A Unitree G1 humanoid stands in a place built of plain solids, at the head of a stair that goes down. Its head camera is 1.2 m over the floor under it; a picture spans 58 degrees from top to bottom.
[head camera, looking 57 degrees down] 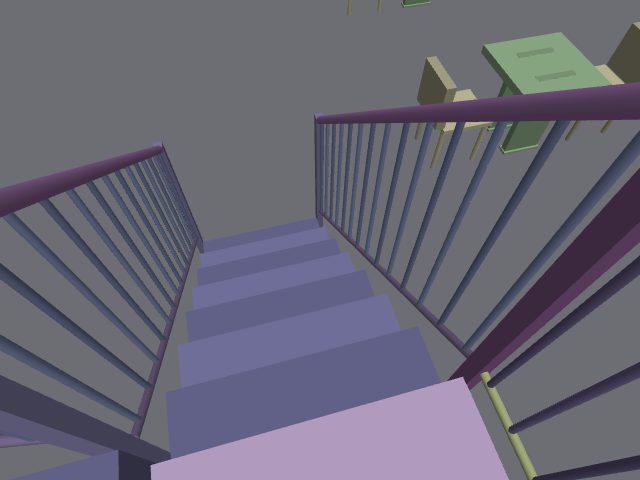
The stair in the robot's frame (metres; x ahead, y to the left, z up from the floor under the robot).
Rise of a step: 0.20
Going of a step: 0.23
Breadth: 0.85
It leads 15 degrees to the left of straight ahead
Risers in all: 8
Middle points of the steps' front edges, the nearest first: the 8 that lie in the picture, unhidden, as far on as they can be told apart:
0.23 0.02 0.00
0.45 0.08 -0.20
0.67 0.14 -0.40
0.90 0.20 -0.61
1.12 0.26 -0.81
1.35 0.32 -1.01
1.57 0.37 -1.22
1.79 0.43 -1.42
